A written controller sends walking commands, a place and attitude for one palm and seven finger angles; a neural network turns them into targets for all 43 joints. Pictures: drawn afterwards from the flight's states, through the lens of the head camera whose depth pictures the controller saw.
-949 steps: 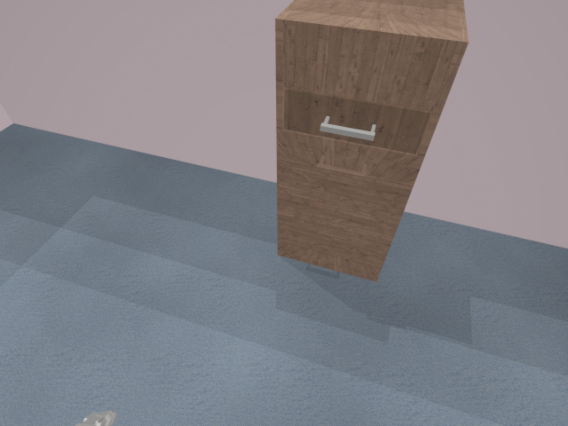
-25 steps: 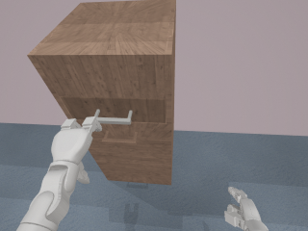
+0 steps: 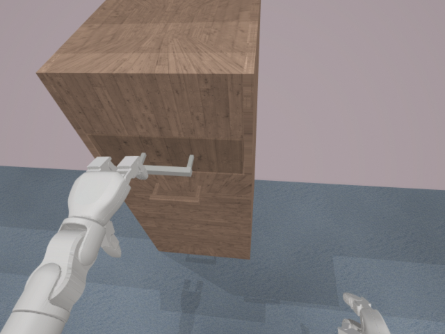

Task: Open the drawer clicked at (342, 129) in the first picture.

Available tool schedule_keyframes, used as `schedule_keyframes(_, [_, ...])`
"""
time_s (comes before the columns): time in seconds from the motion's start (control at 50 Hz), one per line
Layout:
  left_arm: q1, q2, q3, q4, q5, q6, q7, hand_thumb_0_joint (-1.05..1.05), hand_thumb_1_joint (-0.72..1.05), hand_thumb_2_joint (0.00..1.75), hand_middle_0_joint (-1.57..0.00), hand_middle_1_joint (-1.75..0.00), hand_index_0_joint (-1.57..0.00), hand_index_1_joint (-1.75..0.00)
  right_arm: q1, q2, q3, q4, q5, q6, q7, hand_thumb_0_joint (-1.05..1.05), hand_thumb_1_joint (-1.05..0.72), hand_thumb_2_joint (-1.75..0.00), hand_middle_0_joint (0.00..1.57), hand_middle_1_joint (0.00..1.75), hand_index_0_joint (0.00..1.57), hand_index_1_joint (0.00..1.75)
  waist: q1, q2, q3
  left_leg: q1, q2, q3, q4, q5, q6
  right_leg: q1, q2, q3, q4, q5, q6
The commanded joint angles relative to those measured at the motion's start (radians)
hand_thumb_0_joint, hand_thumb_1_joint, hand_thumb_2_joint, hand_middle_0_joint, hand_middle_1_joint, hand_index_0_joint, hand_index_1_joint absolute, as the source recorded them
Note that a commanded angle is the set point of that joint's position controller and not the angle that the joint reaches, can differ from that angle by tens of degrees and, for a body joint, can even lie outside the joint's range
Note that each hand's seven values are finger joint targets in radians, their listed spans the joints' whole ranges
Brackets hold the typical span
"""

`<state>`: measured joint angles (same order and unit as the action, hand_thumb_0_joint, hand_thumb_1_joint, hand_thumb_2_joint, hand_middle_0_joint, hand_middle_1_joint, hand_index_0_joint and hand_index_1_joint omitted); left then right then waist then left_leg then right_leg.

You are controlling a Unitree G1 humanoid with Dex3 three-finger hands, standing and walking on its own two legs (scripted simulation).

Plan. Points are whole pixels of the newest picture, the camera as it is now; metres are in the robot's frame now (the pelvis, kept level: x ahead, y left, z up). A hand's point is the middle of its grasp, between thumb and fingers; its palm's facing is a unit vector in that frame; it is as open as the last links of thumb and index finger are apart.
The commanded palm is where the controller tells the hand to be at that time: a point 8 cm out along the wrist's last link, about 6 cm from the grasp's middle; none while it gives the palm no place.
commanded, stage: raise the hand with hooked fingers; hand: left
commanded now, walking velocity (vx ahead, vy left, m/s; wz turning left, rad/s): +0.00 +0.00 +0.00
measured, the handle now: (164, 164) +0.49 +0.22 -0.05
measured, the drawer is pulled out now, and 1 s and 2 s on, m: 0.00 0.00 0.00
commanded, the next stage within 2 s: move the hooked fingers above the handle in 0.06 s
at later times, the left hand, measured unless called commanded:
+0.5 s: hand (129, 198) +0.33 +0.22 +0.05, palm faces -0.01 -0.06 -1.00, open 13.9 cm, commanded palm +0.31 +0.23 +0.11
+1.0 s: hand (138, 184) +0.37 +0.23 +0.03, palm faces +0.00 -0.05 -1.00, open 13.9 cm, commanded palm +0.35 +0.23 +0.09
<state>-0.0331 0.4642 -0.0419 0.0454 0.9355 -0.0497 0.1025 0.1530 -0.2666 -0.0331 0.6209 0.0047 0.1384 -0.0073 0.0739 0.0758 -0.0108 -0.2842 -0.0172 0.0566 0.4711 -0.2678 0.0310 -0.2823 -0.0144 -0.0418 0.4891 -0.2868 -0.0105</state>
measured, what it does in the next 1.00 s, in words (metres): stands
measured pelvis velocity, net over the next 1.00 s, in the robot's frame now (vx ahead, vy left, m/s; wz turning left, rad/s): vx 0.00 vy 0.00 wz -0.01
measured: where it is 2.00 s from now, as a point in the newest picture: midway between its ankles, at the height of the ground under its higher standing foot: outside the picture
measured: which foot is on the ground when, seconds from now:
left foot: down 0.00-1.00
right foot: down 0.00-1.00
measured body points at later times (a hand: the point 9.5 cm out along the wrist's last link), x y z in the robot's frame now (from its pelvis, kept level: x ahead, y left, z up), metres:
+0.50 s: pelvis -0.01 -0.01 +0.00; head +0.03 -0.04 +0.44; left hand +0.32 +0.22 +0.11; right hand +0.17 -0.24 -0.12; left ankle -0.02 +0.10 -0.74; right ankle -0.03 -0.11 -0.74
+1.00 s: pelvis +0.00 +0.00 -0.01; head +0.05 -0.03 +0.44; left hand +0.37 +0.23 +0.09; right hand +0.12 -0.26 -0.14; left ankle -0.02 +0.10 -0.74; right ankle -0.03 -0.11 -0.74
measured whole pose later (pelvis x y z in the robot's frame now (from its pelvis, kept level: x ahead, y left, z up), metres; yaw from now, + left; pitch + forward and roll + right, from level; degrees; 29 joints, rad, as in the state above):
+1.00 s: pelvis +0.00 +0.00 -0.01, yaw -1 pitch +9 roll +0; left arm -0.34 0.43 -0.06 0.49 1.01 -0.04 0.23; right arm 0.22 -0.25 -0.06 0.67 0.03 0.13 -0.02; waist 0.02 0.06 -0.07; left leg -0.43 0.00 0.06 0.57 -0.31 0.03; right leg -0.43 0.00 -0.03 0.59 -0.32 -0.02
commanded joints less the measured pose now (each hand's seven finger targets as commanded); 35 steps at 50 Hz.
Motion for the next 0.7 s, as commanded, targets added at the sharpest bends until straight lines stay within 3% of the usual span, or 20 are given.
schedule_keyframes(0.0, [-0.270,0.216,0.162,-0.174,0.002,0.018,0.090,0.00,-0.50,0.30,-0.30,-1.20,-0.30,-1.20,-0.103,-0.091,-0.031,-0.138,0.005,-0.042,0.002,0.00,-0.90,-0.90,0.20,0.30,0.20,0.30,0.000,-0.043,-0.295,0.133,0.007,-0.047,-0.005,0.423,-0.010,0.093,0.027,0.028,-0.014,0.352,-0.028])
schedule_keyframes(0.1, [-0.258,0.181,0.103,-0.139,-0.004,0.071,0.070,0.00,-0.50,0.30,-0.30,-1.20,-0.30,-1.20,-0.120,-0.094,-0.028,-0.143,0.013,-0.039,-0.002,0.00,-0.90,-0.90,0.20,0.30,0.20,0.30,-0.011,-0.061,-0.285,0.113,-0.001,-0.037,-0.017,0.347,-0.002,0.106,0.025,0.035,-0.027,0.317,-0.023])
schedule_keyframes(0.18, [-0.301,0.164,0.063,-0.134,-0.002,0.070,0.038,0.00,-0.50,0.30,-0.30,-1.20,-0.30,-1.20,-0.123,-0.093,-0.021,-0.145,0.012,-0.039,-0.007,0.00,-0.90,-0.90,0.20,0.30,0.20,0.30,-0.020,-0.073,-0.254,0.110,-0.001,-0.040,-0.024,0.319,0.002,0.084,0.026,0.025,-0.030,0.287,-0.022])
schedule_keyframes(0.3, [-0.400,0.221,0.118,-0.067,0.024,0.025,0.057,0.00,-0.50,0.30,-0.30,-1.20,-0.30,-1.20,-0.104,-0.088,-0.018,-0.131,0.009,-0.043,-0.022,0.00,-0.90,-0.90,0.20,0.30,0.20,0.30,-0.014,-0.081,-0.265,0.085,-0.011,-0.036,-0.014,0.275,0.006,0.082,0.027,0.039,-0.028,0.261,-0.025])
schedule_keyframes(0.32, [-0.433,0.188,0.087,-0.042,0.028,0.023,0.064,0.00,-0.50,0.30,-0.30,-1.20,-0.30,-1.20,-0.100,-0.083,-0.016,-0.127,0.011,-0.045,-0.022,0.00,-0.90,-0.90,0.20,0.30,0.20,0.30,-0.025,-0.080,-0.259,0.085,-0.011,-0.034,-0.010,0.259,0.007,0.059,0.025,0.035,-0.025,0.247,-0.023])
schedule_keyframes(0.4, [-0.487,0.243,0.135,0.061,0.035,0.023,0.087,0.00,-0.50,0.30,-0.30,-1.20,-0.30,-1.20,-0.077,-0.088,-0.021,-0.109,0.016,-0.048,-0.031,0.00,-0.90,-0.90,0.20,0.30,0.20,0.30,-0.022,-0.068,-0.272,0.055,-0.016,-0.024,0.001,0.246,0.007,0.069,0.025,0.045,-0.021,0.249,-0.023])
schedule_keyframes(0.44, [-0.544,0.229,0.114,0.107,0.037,0.026,0.088,0.00,-0.50,0.30,-0.30,-1.20,-0.30,-1.20,-0.069,-0.088,-0.022,-0.102,0.020,-0.051,-0.035,0.00,-0.90,-0.90,0.20,0.30,0.20,0.30,-0.035,-0.087,-0.276,0.042,-0.015,-0.018,0.010,0.234,0.012,0.060,0.021,0.049,-0.019,0.256,-0.019])
schedule_keyframes(0.54, [-0.522,0.218,0.099,0.147,0.028,0.020,0.067,0.00,-0.50,0.30,-0.30,-1.20,-0.30,-1.20,-0.045,-0.096,-0.033,-0.113,0.018,-0.050,-0.033,0.00,-0.90,-0.90,0.20,0.30,0.20,0.30,-0.034,-0.046,-0.331,0.042,-0.018,-0.018,0.031,0.295,0.013,0.082,0.023,0.046,0.009,0.334,-0.023])
schedule_keyframes(0.64, [-0.519,0.190,0.077,0.144,0.013,-0.019,0.049,0.00,-0.50,0.30,-0.30,-1.20,-0.30,-1.20,-0.016,-0.103,-0.045,-0.113,0.015,-0.046,-0.031,0.00,-0.90,-0.90,0.20,0.30,0.20,0.30,-0.043,-0.081,-0.338,0.029,-0.015,-0.021,0.048,0.325,0.016,0.068,0.024,0.046,0.023,0.381,-0.020])
schedule_keyframes(0.68, [-0.507,0.217,0.108,0.153,0.020,-0.033,0.059,0.00,-0.50,0.30,-0.30,-1.20,-0.30,-1.20,-0.005,-0.106,-0.050,-0.109,0.013,-0.043,-0.029,0.00,-0.90,-0.90,0.20,0.30,0.20,0.30,-0.039,-0.092,-0.336,0.022,-0.015,-0.019,0.055,0.338,0.017,0.062,0.026,0.048,0.028,0.393,-0.021])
